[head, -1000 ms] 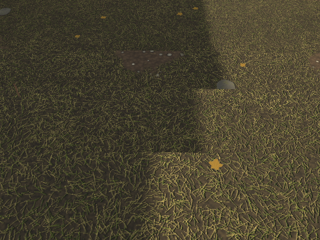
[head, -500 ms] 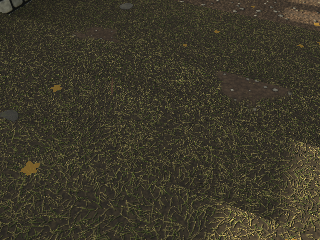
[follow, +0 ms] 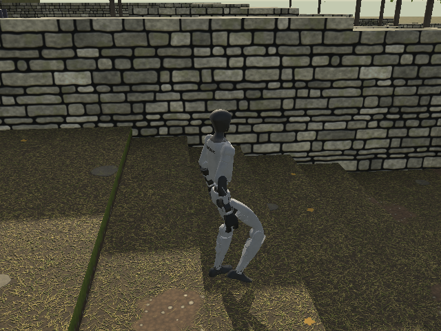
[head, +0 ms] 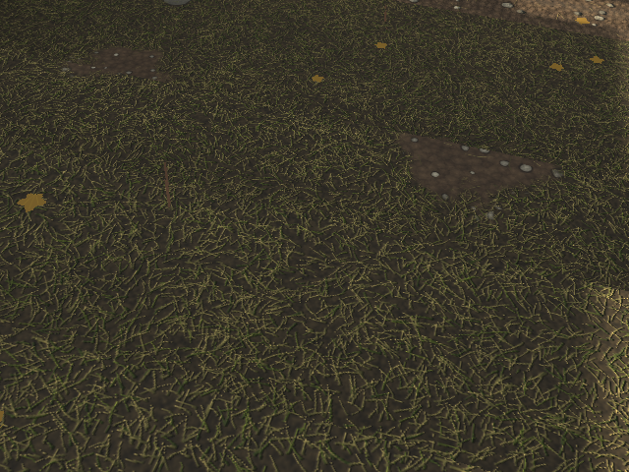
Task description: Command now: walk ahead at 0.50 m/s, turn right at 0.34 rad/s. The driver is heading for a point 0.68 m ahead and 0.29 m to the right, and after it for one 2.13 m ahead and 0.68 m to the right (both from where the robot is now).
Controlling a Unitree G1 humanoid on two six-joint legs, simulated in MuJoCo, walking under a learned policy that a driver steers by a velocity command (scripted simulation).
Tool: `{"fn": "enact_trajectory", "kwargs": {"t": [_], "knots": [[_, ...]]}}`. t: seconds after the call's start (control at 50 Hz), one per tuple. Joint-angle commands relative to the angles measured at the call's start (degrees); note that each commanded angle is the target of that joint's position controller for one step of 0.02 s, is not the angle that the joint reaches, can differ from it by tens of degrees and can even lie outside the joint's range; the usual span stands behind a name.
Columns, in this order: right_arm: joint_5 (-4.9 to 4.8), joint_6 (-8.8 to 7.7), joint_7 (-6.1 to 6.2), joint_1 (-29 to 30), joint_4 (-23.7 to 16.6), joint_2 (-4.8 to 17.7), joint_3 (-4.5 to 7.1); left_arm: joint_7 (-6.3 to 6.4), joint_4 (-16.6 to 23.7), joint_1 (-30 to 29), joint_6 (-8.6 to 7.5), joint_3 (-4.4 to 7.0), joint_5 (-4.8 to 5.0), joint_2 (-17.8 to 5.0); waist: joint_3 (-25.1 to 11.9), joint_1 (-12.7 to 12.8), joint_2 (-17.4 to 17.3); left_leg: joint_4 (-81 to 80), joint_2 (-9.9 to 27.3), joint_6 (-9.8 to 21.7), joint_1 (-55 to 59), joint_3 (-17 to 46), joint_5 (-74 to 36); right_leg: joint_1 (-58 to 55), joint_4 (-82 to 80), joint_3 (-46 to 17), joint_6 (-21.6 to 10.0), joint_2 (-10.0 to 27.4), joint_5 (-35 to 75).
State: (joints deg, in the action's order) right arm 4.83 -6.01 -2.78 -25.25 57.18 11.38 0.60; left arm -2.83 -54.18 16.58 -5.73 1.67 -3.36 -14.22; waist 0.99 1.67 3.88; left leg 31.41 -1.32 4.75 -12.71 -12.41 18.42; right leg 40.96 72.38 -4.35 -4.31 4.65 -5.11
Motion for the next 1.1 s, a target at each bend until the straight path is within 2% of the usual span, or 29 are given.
{"fn": "enact_trajectory", "kwargs": {"t": [0.02, 0.14, 0.26, 0.38, 0.4, 0.42, 0.44, 0.46, 0.48, 0.5, 0.54, 0.6, 0.64, 0.66, 0.72, 0.74, 0.76, 0.78, 0.8, 0.82, 0.86, 0.88, 0.96, 0.98, 1.0, 1.02, 1.06, 1.08, 1.1], "knots": [[1.44, -1.80, 0.65, -1.9, -1.7, 2.9, 0.31, -0.78, 2.6, 2.5, -0.20, -0.19, 0.48, 0.2, 2.3, 0.6, -6.6, -20.2, 24.0, 13.1, 5.8, 18.6, -34.2, 8.4, -15.0, -8.9, -0.2, 2.6, 6.7], [1.81, -1.26, 0.78, -4.3, 0.1, 2.3, -0.10, -2.81, 6.0, -9.2, 1.24, -0.26, 1.33, 0.9, 2.8, -0.4, -6.2, -19.7, 16.6, 3.6, 3.8, 0.7, -40.2, 0.1, -20.8, 1.9, 0.1, -0.6, 21.1], [0.65, -1.01, 2.37, -14.2, 5.3, 5.3, 0.80, -2.45, 10.5, -22.3, 1.23, 0.64, 1.64, -0.4, 7.4, -4.5, -8.1, -18.4, 19.4, 0.8, 23.7, -0.9, -46.7, 6.7, -31.0, 5.3, -0.5, -2.6, 7.0], [0.90, 0.84, 3.25, -9.3, 4.5, 11.6, 4.42, -0.24, 7.3, -10.6, 0.57, 3.20, 2.09, -4.5, 2.8, 2.6, -13.6, -0.3, 20.5, -1.5, 20.8, -5.6, -80.8, -18.2, -37.5, 12.7, -2.2, -10.7, -2.7], [2.02, 0.61, 2.43, -7.0, 4.2, 10.6, 3.97, 0.96, 3.5, 0.5, -0.35, 4.67, 1.90, -6.9, -2.7, 7.1, -12.8, 12.8, 18.4, -3.8, 5.4, -4.8, -74.1, -39.7, -35.5, 10.1, -5.5, -11.2, 4.2], [4.03, -0.02, 0.31, -7.6, 2.5, 4.5, 1.65, 2.54, -2.3, 15.7, -0.56, 5.87, 0.54, -10.5, -13.7, 9.8, -3.2, 33.3, 12.5, -9.1, -21.0, -1.8, -33.6, -72.1, -31.2, -5.7, -15.5, -3.1, 18.6], [0.47, -0.71, -3.36, 0.1, -2.9, 2.8, 1.06, 2.54, -6.5, 29.7, 0.02, 5.03, -0.82, -11.2, -22.8, 12.8, 0.9, 48.5, 0.9, -9.0, -33.8, 6.4, 17.3, -84.1, -47.1, -30.2, -21.8, 10.4, 16.0], [-2.34, -1.14, -3.43, 14.0, -7.0, 2.9, 1.19, 2.51, -7.2, 26.3, -1.75, 6.63, -0.71, -11.5, -6.0, 15.3, -5.0, 47.5, 3.1, -5.5, -44.2, 15.1, 15.2, -73.1, -51.3, -28.5, -16.7, 10.3, 11.0], [-1.29, -1.33, -1.63, 17.7, -8.2, 5.6, 2.04, 1.78, -5.2, 14.7, -2.77, 5.92, 0.81, -8.7, 2.0, 10.6, -5.6, 44.7, 7.2, -5.1, -39.9, 17.5, 11.4, -56.4, -53.0, -22.9, -15.1, 8.9, 6.3], [0.24, -0.93, 0.25, 13.6, -7.8, 7.4, 2.85, 0.90, -3.8, 7.5, -2.99, 3.90, 1.99, -3.0, 0.2, 4.8, -4.2, 40.8, 8.5, -3.7, -30.4, 18.1, 8.9, -45.3, -54.5, -20.3, -16.0, 6.9, 4.7], [0.81, 0.87, 2.41, 8.3, -7.5, 0.8, 1.29, -0.73, -1.6, 0.5, -3.19, 1.68, 2.89, 1.1, 3.7, -2.7, -1.2, 36.9, 8.7, -2.7, -17.1, 16.7, 7.6, -24.5, -59.2, -17.3, -16.2, 5.3, 7.3], [-1.29, 1.22, 3.16, 12.5, -10.6, 1.9, 0.67, -2.27, 1.1, -5.1, -4.18, 2.83, 2.13, -5.5, 3.5, -4.8, -3.2, 16.8, 5.4, -5.4, -2.4, 11.4, 0.9, -9.5, -62.6, -9.0, -11.5, -1.2, 4.8], [-1.31, 1.06, 2.45, 17.1, -12.7, 0.8, -0.03, -2.80, 0.2, 1.4, -2.99, 3.44, 0.54, -7.5, 2.3, -1.9, 0.5, 12.8, 1.8, -6.7, 3.3, 8.6, -12.7, -6.3, -58.9, -7.9, -9.8, -4.6, 4.0], [-0.14, 0.28, 2.02, 9.7, -10.7, 0.3, -0.24, -2.77, 1.7, 0.2, -2.77, 3.24, -2.33, -6.7, 1.6, -4.9, 0.5, 21.7, 1.5, -6.5, 11.6, 9.4, -25.9, 1.2, -51.9, -6.7, -8.1, -5.4, 5.4], [1.19, -1.26, 3.75, -21.1, -4.4, 9.8, 3.73, -2.81, 10.3, -13.3, -4.29, 4.13, -1.78, -8.1, -2.1, -21.3, -6.3, 21.2, -1.8, -6.4, 33.0, 7.1, -11.6, 12.2, -26.5, -11.3, -7.1, -9.1, 22.3], [1.55, -2.13, 4.48, -33.6, -0.9, 12.8, 4.77, -3.89, 11.9, -15.3, -5.30, 4.01, -1.63, -5.4, -3.4, -25.7, -12.1, 11.7, 1.8, -1.5, 33.7, 11.2, -11.2, 9.6, -6.0, -11.0, -6.7, -13.3, 12.8], [0.60, -2.55, 3.20, -26.5, -2.5, 14.0, 3.27, -4.65, 7.8, -0.8, -5.53, 1.46, -1.01, 6.3, -6.2, -13.8, -16.4, 2.5, 20.6, 16.5, 28.7, 37.2, -35.3, 11.5, 17.0, -7.9, -3.3, -18.8, -26.7], [0.55, -2.98, 0.44, -14.3, -6.5, 13.0, 2.08, -3.60, 6.3, 9.4, -3.95, 1.98, 0.30, 6.1, -4.5, -3.9, -12.1, -4.3, 28.7, 25.4, 20.4, 52.6, -41.8, 16.9, 24.4, -9.1, -3.3, -14.8, -29.8], [-1.31, -3.02, -0.91, -0.4, -8.9, 9.2, 1.68, -2.11, 5.8, 9.7, -1.73, 2.65, -0.24, 1.9, 4.9, -1.5, -12.2, -9.3, 33.2, 24.6, 7.5, 56.7, -17.0, 22.3, 27.1, -10.6, -2.3, -7.4, -22.6], [-3.58, -2.09, -0.99, 8.3, -11.5, -0.2, -1.17, -0.51, 5.7, 6.5, 0.15, 2.91, -2.44, -1.9, 0.8, -0.7, -2.5, -9.4, 29.4, 20.8, 0.2, 51.5, -1.7, 19.7, 22.5, -9.6, -0.6, -3.7, -15.4], [-1.88, -1.60, 1.43, 15.7, -13.0, -4.8, -3.10, 1.10, 6.7, 3.3, 1.69, 0.74, -4.04, 3.1, -0.7, 2.2, -4.1, -10.5, 21.0, 14.9, -8.4, 36.5, -1.4, 11.0, 9.3, -6.5, 3.6, 1.4, -10.1], [-1.34, -1.30, 2.81, 12.4, -10.8, -2.3, -2.33, 0.40, 7.9, -0.2, 1.65, 0.00, -3.37, 5.6, 0.3, 0.7, -5.4, -9.9, 17.0, 12.6, -11.8, 27.8, -3.3, 6.6, 6.2, -1.7, 4.8, 1.8, -8.8], [1.27, -1.65, 5.27, -1.2, -5.0, 3.2, -1.69, -4.40, 7.3, -0.2, -1.17, 0.71, -2.47, -0.1, 1.2, -3.1, -6.7, -2.3, 12.5, 6.9, -15.9, 12.5, -3.3, -4.4, 0.0, 5.7, 2.4, -0.6, 4.4], [0.56, -2.41, 6.28, -8.0, -1.6, 1.9, -2.37, -4.40, 10.5, -9.6, -1.16, 0.37, -2.47, -1.0, 3.7, -7.3, -8.0, 2.1, 15.5, 5.0, 2.3, 16.8, 2.3, 14.3, -10.0, -2.7, 2.3, 5.1, 17.4], [-1.67, -2.59, 7.48, -16.9, 0.0, -0.8, -3.33, -4.01, 12.2, -17.2, -1.13, 0.05, -3.89, -0.5, 3.8, -12.9, -6.9, 6.5, 15.7, 6.0, 17.0, 18.0, 4.8, 26.9, -22.3, -0.2, 2.3, 4.7, 23.6], [-1.62, -2.47, 7.66, -25.1, 3.1, -1.5, -3.69, -3.27, 13.6, -22.2, -0.74, -0.35, -3.46, 0.8, 5.2, -16.0, -7.4, 7.8, 18.0, 7.4, 21.4, 21.7, 5.2, 31.1, -26.7, 1.6, 2.4, 4.9, 23.3], [-0.95, -1.51, 5.28, -21.0, 2.3, 1.4, -3.13, -2.41, 12.5, -24.8, 0.15, -1.80, -1.02, 2.5, 7.1, -14.3, -5.3, 1.4, 15.0, 4.7, -1.5, 14.4, 9.8, 1.5, -45.7, 9.4, 2.0, 2.4, 36.7], [1.01, -1.07, 2.93, -17.8, 1.8, 4.4, -2.73, -2.50, 13.0, -24.0, 1.62, -1.89, -0.93, 2.7, 8.0, -11.8, -8.9, -2.9, 16.1, 4.4, -15.2, 13.7, 13.5, -14.8, -37.6, 10.7, 2.1, 0.7, 39.7], [0.89, -1.32, 1.47, -13.1, 0.8, 5.6, -2.45, -2.57, 13.4, -21.0, 3.06, -1.35, -1.64, 0.7, 10.9, -8.3, -9.3, -2.9, 17.5, 4.3, -19.6, 14.1, 16.4, -19.1, -34.4, 8.6, 1.5, 1.1, 37.7]]}}
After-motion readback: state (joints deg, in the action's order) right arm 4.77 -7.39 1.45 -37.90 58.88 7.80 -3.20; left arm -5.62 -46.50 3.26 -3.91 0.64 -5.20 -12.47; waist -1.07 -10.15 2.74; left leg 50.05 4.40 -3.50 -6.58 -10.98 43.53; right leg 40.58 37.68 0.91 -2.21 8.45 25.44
